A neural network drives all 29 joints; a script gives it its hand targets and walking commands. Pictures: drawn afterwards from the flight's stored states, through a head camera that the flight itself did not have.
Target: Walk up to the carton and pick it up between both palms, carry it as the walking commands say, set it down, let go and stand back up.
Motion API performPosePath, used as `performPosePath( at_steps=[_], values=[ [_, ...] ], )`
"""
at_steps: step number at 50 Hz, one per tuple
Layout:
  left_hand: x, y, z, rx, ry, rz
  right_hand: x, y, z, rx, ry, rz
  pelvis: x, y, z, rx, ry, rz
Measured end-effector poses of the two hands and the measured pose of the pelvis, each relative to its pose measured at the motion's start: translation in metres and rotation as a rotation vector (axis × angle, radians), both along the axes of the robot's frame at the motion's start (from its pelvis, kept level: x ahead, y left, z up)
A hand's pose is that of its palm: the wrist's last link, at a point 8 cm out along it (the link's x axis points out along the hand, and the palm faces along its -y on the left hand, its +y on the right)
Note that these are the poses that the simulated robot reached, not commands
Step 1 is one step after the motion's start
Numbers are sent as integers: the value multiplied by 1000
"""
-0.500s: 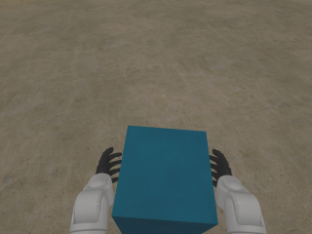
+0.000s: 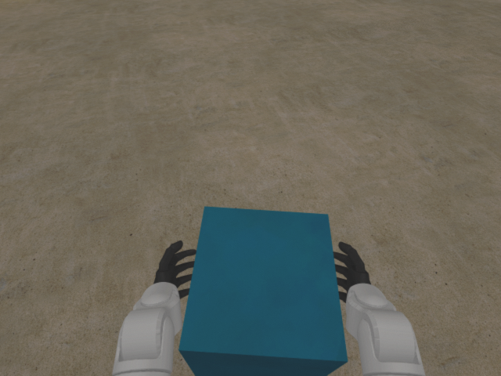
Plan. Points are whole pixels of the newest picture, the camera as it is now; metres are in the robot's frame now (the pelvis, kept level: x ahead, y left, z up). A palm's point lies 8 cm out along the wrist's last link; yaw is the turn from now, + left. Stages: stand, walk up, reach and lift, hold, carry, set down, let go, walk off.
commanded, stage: carry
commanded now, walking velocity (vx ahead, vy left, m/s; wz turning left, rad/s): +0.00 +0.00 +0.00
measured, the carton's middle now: (259, 302) +0.28 +0.00 -0.03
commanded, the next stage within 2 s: none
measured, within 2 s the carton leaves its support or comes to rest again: neither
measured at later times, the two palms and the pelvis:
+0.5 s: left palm (193, 296) +0.26 +0.10 +0.04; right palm (390, 314) +0.23 -0.19 +0.03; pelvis -0.03 -0.02 +0.00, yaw -4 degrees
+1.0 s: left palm (189, 342) +0.20 +0.11 +0.00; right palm (388, 344) +0.20 -0.18 +0.00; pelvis -0.08 -0.04 -0.02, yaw -1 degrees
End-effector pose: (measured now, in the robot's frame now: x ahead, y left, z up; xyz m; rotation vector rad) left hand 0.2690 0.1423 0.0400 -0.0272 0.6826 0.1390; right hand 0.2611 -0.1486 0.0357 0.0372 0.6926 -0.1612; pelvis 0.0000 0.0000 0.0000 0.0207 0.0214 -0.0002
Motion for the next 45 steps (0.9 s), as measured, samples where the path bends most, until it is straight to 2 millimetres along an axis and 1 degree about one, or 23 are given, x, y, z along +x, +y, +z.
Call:
performPosePath(
  at_steps=[6, 12, 15, 17, 19, 25, 30, 34, 37, 39, 41, 45],
  values=[
    [-5, -7, -7, 15, 27, -7, -6, -7, -8, 0, 27, 2, -5, -6, -1, 5, -1, 0],
    [-9, -13, -6, -5, 4, -2, -12, -13, -6, -3, 5, -7, -15, -12, -3, -2, 3, -19],
    [-11, -17, -13, -1, 35, -21, -17, -17, -11, -38, 37, 2, -18, -14, 0, 7, 2, -35],
    [-14, -22, -15, -18, 55, -33, -23, -21, -12, -26, 56, -7, -20, -15, 2, 17, -4, -44],
    [-15, -27, -14, -17, 52, -45, -28, -25, -10, -21, 54, -23, -23, -16, 3, 25, -8, -51],
    [-12, -42, 2, 4, -11, -78, -36, -40, -3, 13, -9, -69, -30, -20, -1, 32, -18, -68],
    [-14, -54, 0, 13, 7, -111, -45, -51, -4, 0, 11, -88, -35, -26, 1, 28, -18, -96],
    [-18, -67, -12, 19, 29, -155, -56, -63, -12, -35, 36, -98, -44, -31, -1, 34, -22, -151],
    [-23, -76, -22, 61, 15, -174, -63, -72, -28, -8, 21, -111, -45, -36, -17, 28, -26, -69],
    [-26, -76, -33, 96, 31, -180, -63, -72, -43, -3, 34, -90, -51, -39, -22, 12, -36, -64],
    [-35, -73, -41, 89, 64, -149, -66, -69, -50, -7, 65, -67, -56, -41, -22, 3, -40, -55],
    [-52, -58, -41, 48, 59, -90, -70, -56, -45, 23, 55, -64, -66, -41, -20, -24, -21, -51]
  ],
)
